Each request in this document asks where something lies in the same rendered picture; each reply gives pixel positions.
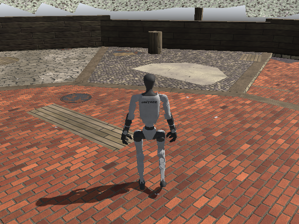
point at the robot right upper arm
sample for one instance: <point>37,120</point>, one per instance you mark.
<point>166,106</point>

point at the robot left upper arm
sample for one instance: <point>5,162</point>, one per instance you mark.
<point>132,106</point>

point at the right robot foot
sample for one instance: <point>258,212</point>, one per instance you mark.
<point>163,183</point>

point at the left robot hand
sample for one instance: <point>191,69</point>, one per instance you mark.
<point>123,138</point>

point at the right robot hand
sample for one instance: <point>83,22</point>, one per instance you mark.
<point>174,135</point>

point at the robot right forearm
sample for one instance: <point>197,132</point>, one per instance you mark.
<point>171,124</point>

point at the robot left forearm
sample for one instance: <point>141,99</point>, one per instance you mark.
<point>127,125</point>

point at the left robot shin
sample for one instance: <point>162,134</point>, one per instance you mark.
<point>140,167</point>

